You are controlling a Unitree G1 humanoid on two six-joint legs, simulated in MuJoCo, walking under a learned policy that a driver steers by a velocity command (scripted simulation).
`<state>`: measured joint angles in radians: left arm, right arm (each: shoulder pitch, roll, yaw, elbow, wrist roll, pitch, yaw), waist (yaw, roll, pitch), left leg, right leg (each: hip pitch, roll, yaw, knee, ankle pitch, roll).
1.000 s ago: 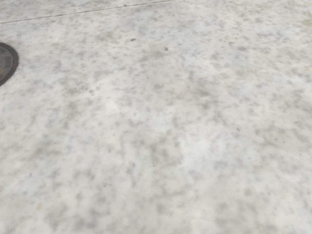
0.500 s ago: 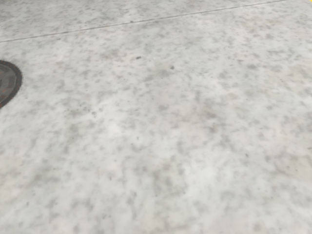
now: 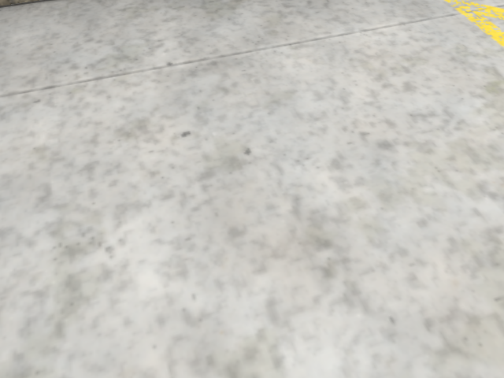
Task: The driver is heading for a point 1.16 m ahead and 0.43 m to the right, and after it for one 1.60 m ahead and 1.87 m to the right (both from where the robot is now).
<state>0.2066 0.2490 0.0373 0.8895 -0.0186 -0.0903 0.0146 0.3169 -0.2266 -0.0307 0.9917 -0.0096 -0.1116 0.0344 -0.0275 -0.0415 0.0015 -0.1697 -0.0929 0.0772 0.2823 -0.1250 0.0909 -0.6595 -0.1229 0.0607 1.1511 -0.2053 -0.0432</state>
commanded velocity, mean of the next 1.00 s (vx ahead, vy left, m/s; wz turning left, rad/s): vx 0.50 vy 0.00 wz -0.47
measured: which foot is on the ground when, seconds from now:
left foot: down 0.00-0.34, up 0.36-0.80, down 0.82-1.00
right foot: up 0.00-0.32, down 0.34-0.84, up 0.86-1.00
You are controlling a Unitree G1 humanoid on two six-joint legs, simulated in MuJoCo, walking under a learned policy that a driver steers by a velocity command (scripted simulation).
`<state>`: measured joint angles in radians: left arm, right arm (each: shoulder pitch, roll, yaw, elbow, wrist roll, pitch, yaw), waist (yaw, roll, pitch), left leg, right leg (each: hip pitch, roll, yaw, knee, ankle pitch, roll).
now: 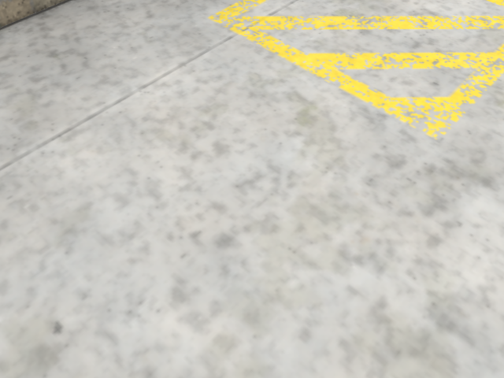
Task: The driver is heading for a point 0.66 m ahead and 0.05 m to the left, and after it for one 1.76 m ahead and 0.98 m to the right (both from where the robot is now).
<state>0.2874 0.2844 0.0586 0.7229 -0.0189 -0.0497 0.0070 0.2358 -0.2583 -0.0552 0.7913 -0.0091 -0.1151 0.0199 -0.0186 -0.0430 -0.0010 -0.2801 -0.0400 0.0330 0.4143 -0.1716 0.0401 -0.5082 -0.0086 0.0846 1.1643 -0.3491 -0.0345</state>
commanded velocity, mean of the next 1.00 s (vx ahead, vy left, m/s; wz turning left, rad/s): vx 0.50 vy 0.00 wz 0.00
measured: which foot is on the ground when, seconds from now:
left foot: down 0.00-0.34, up 0.36-0.88, down 0.90-1.00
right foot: up 0.00-0.32, down 0.34-0.90, up 0.92-1.00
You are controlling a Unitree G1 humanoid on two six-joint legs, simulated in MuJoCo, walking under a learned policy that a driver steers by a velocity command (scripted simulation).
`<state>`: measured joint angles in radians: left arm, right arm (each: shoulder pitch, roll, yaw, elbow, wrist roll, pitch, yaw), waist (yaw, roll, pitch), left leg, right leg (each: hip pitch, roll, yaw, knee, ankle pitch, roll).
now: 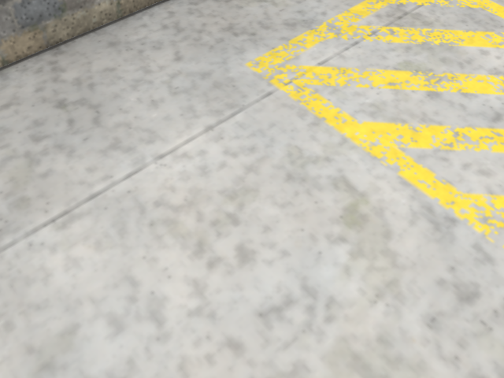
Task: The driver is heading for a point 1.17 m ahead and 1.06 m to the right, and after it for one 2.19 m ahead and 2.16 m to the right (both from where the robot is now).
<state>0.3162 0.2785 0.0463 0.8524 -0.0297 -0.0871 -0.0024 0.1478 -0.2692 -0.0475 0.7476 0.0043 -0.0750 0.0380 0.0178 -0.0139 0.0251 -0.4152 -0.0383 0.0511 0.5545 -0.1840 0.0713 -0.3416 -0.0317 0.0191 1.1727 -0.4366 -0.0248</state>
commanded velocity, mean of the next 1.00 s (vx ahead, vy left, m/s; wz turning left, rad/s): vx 0.50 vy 0.00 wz -0.47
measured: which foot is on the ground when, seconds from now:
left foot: down 0.00-0.48, up 0.50-0.90, down 0.92-1.00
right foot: up 0.00-0.44, down 0.46-0.94, up 0.96-1.00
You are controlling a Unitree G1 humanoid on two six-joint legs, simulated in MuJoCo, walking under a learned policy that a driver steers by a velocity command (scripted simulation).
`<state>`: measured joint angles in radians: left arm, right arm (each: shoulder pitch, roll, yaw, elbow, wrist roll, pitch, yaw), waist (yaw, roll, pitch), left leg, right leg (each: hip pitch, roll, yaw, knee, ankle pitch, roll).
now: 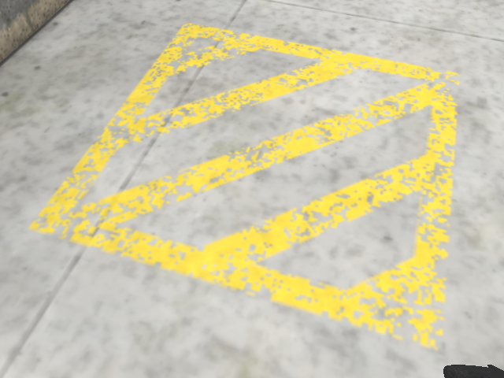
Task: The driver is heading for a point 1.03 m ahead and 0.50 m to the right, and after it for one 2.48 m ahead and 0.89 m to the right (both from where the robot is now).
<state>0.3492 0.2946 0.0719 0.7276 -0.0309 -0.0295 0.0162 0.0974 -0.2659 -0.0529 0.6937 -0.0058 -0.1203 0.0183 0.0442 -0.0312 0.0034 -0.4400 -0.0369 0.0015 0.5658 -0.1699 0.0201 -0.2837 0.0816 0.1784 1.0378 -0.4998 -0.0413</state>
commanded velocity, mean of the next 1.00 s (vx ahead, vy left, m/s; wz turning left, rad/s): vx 0.50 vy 0.00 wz -0.60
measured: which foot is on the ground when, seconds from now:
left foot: down 0.00-0.46, up 0.48-0.92, down 0.94-1.00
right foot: up 0.00-0.44, down 0.46-0.96, up 0.98-1.00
